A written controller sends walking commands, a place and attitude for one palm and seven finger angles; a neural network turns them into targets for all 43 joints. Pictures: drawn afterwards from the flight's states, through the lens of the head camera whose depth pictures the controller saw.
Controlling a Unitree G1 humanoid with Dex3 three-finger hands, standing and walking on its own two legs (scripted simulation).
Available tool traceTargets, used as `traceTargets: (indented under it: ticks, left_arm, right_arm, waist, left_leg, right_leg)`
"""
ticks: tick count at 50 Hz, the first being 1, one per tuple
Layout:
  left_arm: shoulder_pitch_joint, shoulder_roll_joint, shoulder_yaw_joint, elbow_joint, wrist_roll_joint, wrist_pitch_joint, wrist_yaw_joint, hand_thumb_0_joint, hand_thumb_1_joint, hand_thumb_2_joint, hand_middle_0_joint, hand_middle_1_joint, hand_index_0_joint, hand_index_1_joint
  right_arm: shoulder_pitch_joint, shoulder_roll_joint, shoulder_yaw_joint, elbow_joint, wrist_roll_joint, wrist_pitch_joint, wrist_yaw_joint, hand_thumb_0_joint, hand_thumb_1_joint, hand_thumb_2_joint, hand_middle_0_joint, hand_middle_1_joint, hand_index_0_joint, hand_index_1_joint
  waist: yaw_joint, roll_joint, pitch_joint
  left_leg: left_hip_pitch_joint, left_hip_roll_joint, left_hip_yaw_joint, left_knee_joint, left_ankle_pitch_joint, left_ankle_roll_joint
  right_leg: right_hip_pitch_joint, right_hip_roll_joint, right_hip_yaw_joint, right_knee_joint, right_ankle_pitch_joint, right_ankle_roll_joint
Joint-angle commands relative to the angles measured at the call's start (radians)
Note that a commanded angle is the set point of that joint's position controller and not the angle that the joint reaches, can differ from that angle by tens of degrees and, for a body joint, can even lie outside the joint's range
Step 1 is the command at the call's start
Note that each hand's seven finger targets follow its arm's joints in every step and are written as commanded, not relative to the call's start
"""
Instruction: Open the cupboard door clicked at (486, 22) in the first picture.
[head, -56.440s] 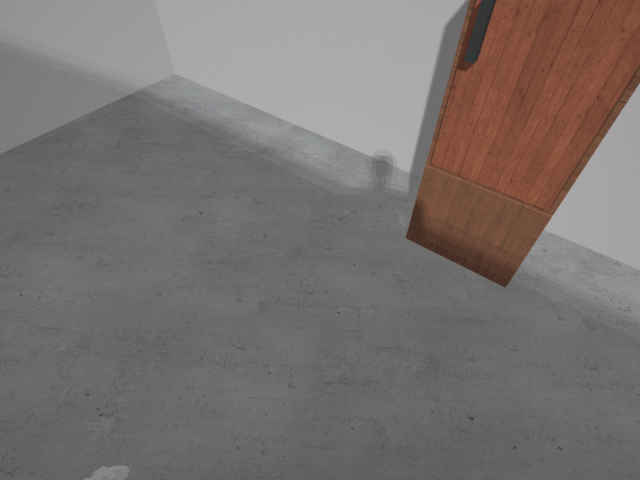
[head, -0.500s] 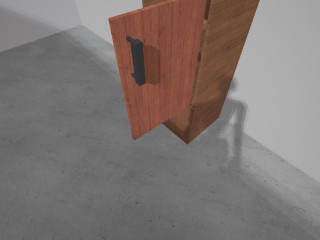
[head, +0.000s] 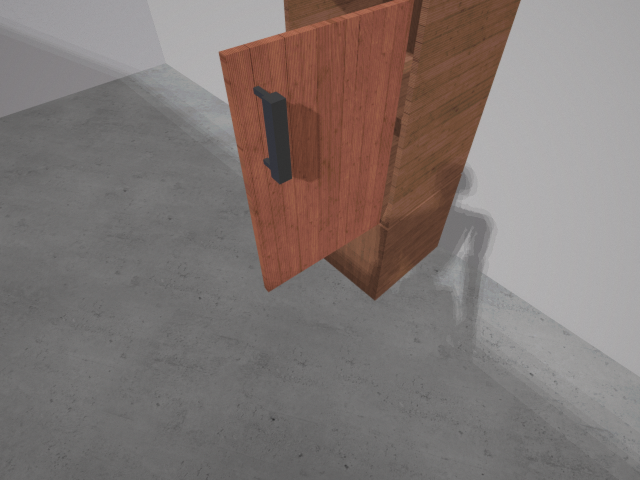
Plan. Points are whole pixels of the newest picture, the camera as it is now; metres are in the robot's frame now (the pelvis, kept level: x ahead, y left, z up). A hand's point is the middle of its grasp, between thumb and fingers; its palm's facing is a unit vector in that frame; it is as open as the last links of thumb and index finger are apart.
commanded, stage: let the arm hang, fingers relaxed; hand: left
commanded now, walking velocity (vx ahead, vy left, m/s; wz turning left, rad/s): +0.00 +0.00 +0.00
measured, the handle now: (270, 135) +0.61 +0.12 +0.11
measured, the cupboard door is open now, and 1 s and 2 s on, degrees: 85 85 85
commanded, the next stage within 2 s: look to check the result in 0.04 s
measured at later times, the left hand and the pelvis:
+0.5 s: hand out of the picture +0.01 +0.18 -0.17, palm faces +0.03 -0.97 -0.23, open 7.3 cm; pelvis +0.01 +0.00 +0.00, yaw +0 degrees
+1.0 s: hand out of the picture +0.05 +0.20 -0.16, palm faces +0.02 -0.96 -0.27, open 7.3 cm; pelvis +0.02 -0.01 +0.00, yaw +0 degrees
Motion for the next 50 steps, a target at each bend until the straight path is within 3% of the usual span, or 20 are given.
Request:
traceTargets:
  ticks: [1,18,33,50]
  left_arm:
    - [0.078,0.123,0.025,-0.019,-0.003,-0.015,0.010,0.000,0.900,0.900,-0.200,-0.300,-0.200,-0.300]
    - [0.032,0.183,0.031,-0.029,-0.004,-0.018,0.005,0.000,0.900,0.900,-0.200,-0.300,-0.200,-0.300]
    - [-0.031,0.245,0.039,-0.046,-0.003,-0.027,0.001,0.000,0.900,0.900,-0.200,-0.300,-0.200,-0.300]
    - [-0.080,0.285,0.041,-0.052,-0.005,-0.028,-0.003,0.000,0.900,0.900,-0.200,-0.300,-0.200,-0.300]
  right_arm:
    - [0.066,-0.085,-0.017,-0.021,0.003,-0.012,-0.006,0.000,-0.900,-0.900,0.200,0.300,0.200,0.300]
    - [0.004,-0.147,-0.023,-0.031,0.005,-0.012,-0.004,0.000,-0.900,-0.900,0.200,0.300,0.200,0.300]
    - [-0.062,-0.211,-0.027,-0.044,0.005,-0.017,-0.002,0.000,-0.900,-0.900,0.200,0.300,0.200,0.300]
    - [-0.098,-0.247,-0.027,-0.049,0.003,-0.018,-0.001,0.000,-0.900,-0.900,0.200,0.300,0.200,0.300]
  waist:
    - [0.000,-0.002,0.051]
    - [0.002,-0.015,0.030]
    - [0.001,-0.025,-0.011]
    - [0.001,-0.018,-0.014]
  left_leg:
    - [0.048,0.082,-0.064,-0.057,0.094,0.037]
    - [0.079,0.090,-0.068,-0.064,0.110,0.037]
    - [0.110,0.096,-0.070,-0.068,0.175,0.035]
    - [0.126,0.103,-0.070,-0.086,0.191,0.028]
  right_leg:
    - [-0.100,-0.114,0.086,-0.113,0.123,-0.021]
    - [-0.071,-0.119,0.082,-0.129,0.152,-0.021]
    - [-0.022,-0.133,0.084,-0.139,0.268,-0.020]
    - [0.002,-0.139,0.087,-0.157,0.305,-0.018]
